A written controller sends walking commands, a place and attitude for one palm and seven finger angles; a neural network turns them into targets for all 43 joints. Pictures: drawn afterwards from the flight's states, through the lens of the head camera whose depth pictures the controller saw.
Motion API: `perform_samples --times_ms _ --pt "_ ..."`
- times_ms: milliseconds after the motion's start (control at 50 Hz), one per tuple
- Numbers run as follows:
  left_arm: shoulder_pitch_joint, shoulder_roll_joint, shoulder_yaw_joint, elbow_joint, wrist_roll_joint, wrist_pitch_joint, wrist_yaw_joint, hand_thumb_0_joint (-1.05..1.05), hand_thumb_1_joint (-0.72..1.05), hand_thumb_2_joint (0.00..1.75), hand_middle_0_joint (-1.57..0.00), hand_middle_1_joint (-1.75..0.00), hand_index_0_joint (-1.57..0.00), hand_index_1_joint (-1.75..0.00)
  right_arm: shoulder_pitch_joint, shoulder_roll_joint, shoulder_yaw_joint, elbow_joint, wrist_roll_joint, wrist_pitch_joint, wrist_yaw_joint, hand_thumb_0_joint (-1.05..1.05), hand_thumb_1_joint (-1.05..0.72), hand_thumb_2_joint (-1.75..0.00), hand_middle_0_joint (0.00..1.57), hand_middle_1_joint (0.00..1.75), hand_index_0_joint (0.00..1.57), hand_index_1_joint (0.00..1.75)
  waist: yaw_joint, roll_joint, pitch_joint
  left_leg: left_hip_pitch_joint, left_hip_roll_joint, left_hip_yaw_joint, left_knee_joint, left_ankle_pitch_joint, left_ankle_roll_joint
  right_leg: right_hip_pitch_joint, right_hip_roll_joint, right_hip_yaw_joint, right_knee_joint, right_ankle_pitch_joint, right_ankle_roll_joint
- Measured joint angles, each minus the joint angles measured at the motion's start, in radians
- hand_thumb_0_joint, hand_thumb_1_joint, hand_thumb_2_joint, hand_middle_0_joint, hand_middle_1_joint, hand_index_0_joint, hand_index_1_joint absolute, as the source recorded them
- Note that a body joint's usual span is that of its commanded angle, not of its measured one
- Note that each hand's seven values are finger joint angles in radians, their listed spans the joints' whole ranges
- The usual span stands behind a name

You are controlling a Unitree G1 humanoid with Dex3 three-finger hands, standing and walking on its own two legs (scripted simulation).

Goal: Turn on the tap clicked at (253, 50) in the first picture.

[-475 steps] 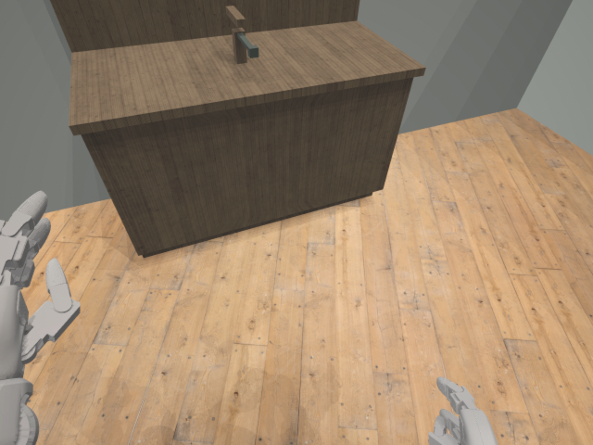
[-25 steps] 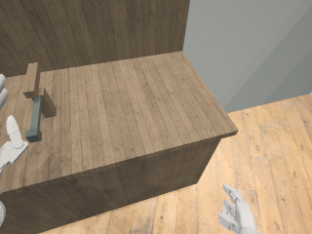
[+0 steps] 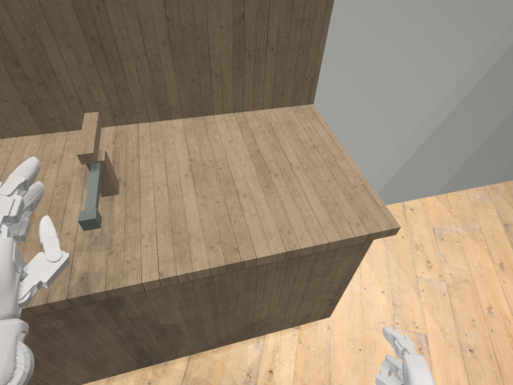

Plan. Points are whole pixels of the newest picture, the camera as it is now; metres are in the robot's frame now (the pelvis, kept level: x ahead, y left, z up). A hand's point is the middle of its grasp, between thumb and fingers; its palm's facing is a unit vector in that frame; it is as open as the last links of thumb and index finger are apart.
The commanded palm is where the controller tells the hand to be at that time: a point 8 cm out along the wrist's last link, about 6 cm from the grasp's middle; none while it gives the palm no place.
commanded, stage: come to a stop and stand still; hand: left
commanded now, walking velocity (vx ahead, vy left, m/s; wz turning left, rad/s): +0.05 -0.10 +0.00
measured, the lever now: (90, 219) +0.36 +0.33 +0.03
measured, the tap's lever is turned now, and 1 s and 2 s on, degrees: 0 0 0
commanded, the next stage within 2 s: look again from close up in 0.16 s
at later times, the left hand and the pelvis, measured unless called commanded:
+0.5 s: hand (81, 220) +0.26 +0.25 +0.16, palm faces +0.33 -0.86 -0.40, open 7.4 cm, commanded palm +0.20 +0.29 +0.18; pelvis +0.02 +0.02 +0.00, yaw -2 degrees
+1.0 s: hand (54, 228) +0.26 +0.28 +0.15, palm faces +0.32 -0.86 -0.39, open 7.4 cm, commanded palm +0.20 +0.32 +0.18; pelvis +0.03 +0.04 +0.00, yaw -1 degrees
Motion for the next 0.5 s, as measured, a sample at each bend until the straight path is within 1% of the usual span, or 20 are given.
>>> perform_samples --times_ms 60,100,180,260,280,300,320,340,360,380,420,460,500 --pt "-0.013 0.018 0.017 0.004 0.006 -0.003 0.002 0.02 0.89 0.9 -0.21 -0.3 -0.21 -0.3 0.01 0.023 0.014 -0.004 0.0 -0.006 0.002 0.01 -0.9 -0.9 0.2 0.3 0.2 0.3 -0.011 -0.015 0.006 -0.002 -0.014 -0.001 -0.022 0.012 0.008 -0.008 -0.004 0.013 -0.003 -0.001 0.009" --pt "-0.019 0.025 0.027 0.001 0.009 -0.005 0.003 0.02 0.89 0.9 -0.21 -0.3 -0.21 -0.3 0.013 0.037 0.022 -0.007 0.0 -0.013 0.006 0.01 -0.9 -0.9 0.2 0.3 0.2 0.3 -0.016 -0.021 0.013 -0.007 -0.021 -0.006 -0.031 0.02 0.01 -0.015 -0.004 0.021 -0.005 0.007 0.009" --pt "0.008 0.024 0.033 -0.025 0.008 -0.011 0.001 0.02 0.89 0.9 -0.21 -0.3 -0.2 -0.3 0.011 0.058 0.037 0.001 -0.004 -0.02 0.016 0.01 -0.9 -0.9 0.2 0.3 0.21 0.3 -0.015 -0.014 0.021 -0.013 -0.018 -0.009 -0.036 0.021 0.009 -0.011 0.001 0.019 -0.029 0.014 0.005" --pt "0.042 0.018 0.023 -0.041 0.005 -0.01 -0.002 0.02 0.89 0.9 -0.21 -0.3 -0.21 -0.3 0.005 0.062 0.043 0.012 -0.004 -0.019 0.024 0.01 -0.9 -0.9 0.2 0.3 0.21 0.3 -0.005 -0.002 0.016 -0.014 -0.008 -0.011 -0.023 0.004 0.005 0.002 0.012 0.019 -0.05 0.015 0.002" --pt "-0.007 0.05 0.034 -0.024 0.039 -0.008 -0.028 0.02 0.89 0.9 -0.21 -0.3 -0.21 -0.3 0.016 0.061 0.031 0.004 -0.016 -0.029 0.023 0.01 -0.9 -0.9 0.2 0.3 0.21 0.3 0.017 0.003 0.02 -0.027 -0.001 -0.015 -0.004 -0.005 0.003 0.0 0.018 0.015 -0.049 0.013 0.001" --pt "-0.085 0.093 0.055 0.029 0.054 -0.035 -0.052 0.02 0.89 0.9 -0.21 -0.3 -0.21 -0.3 0.018 0.059 0.022 0.012 -0.021 -0.042 0.022 0.01 -0.9 -0.9 0.2 0.3 0.21 0.3 0.038 0.001 0.023 -0.041 0.001 -0.019 0.011 -0.011 0.002 -0.012 0.02 0.012 -0.038 0.009 -0.002" --pt "-0.154 0.121 0.083 0.079 0.048 -0.052 -0.06 0.02 0.89 0.9 -0.22 -0.3 -0.21 -0.3 0.006 0.056 0.018 0.024 -0.018 -0.043 0.027 0.01 -0.9 -0.9 0.2 0.3 0.21 0.3 0.051 -0.005 0.031 -0.042 0.0 -0.017 0.012 -0.011 0.0 -0.02 0.018 0.013 -0.023 0.002 -0.005" --pt "-0.208 0.132 0.11 0.125 0.041 -0.064 -0.059 0.02 0.89 0.9 -0.22 -0.3 -0.21 -0.3 -0.008 0.05 0.014 0.029 -0.013 -0.043 0.034 0.01 -0.9 -0.9 0.2 0.3 0.21 0.3 0.058 -0.007 0.038 -0.04 0.0 -0.011 0.012 -0.011 -0.001 -0.026 0.017 0.019 -0.012 -0.003 -0.007" --pt "-0.245 0.128 0.131 0.16 0.032 -0.067 -0.057 0.02 0.89 0.9 -0.22 -0.3 -0.21 -0.3 -0.018 0.041 0.009 0.026 -0.01 -0.046 0.04 0.01 -0.9 -0.9 0.2 0.3 0.21 0.3 0.061 -0.003 0.044 -0.037 -0.001 -0.002 0.013 -0.013 0.0 -0.03 0.015 0.028 -0.002 -0.006 -0.005" --pt "-0.26 0.115 0.146 0.177 0.022 -0.064 -0.053 0.02 0.89 0.9 -0.21 -0.3 -0.21 -0.3 -0.027 0.03 0.002 0.017 -0.006 -0.049 0.047 0.01 -0.9 -0.9 0.2 0.3 0.21 0.3 0.058 0.003 0.047 -0.033 -0.001 0.009 0.014 -0.016 0.004 -0.033 0.013 0.038 0.005 -0.01 -0.001" --pt "-0.231 0.07 0.141 0.166 0.009 -0.058 -0.047 0.02 0.89 0.9 -0.21 -0.3 -0.21 -0.3 -0.041 0.007 -0.012 -0.004 0.004 -0.055 0.062 0.01 -0.9 -0.9 0.2 0.3 0.21 0.3 0.042 0.024 0.047 -0.025 -0.004 0.027 0.015 -0.026 0.013 -0.033 0.009 0.056 0.01 -0.014 0.01" --pt "-0.157 0.017 0.091 0.12 0.007 -0.055 -0.054 0.02 0.9 0.9 -0.2 -0.3 -0.2 -0.3 -0.047 -0.009 -0.024 -0.025 0.011 -0.059 0.07 0.01 -0.9 -0.9 0.2 0.3 0.21 0.3 0.021 0.042 0.039 -0.018 -0.008 0.041 0.016 -0.036 0.021 -0.028 0.004 0.07 0.007 -0.017 0.02" --pt "-0.074 -0.013 0.028 0.074 0.013 -0.057 -0.072 0.02 0.9 0.9 -0.2 -0.3 -0.2 -0.3 -0.048 -0.014 -0.029 -0.039 0.011 -0.058 0.069 0.01 -0.9 -0.9 0.2 0.3 0.21 0.3 0.004 0.046 0.027 -0.014 -0.011 0.049 0.016 -0.045 0.026 -0.023 0.0 0.078 0.0 -0.02 0.025"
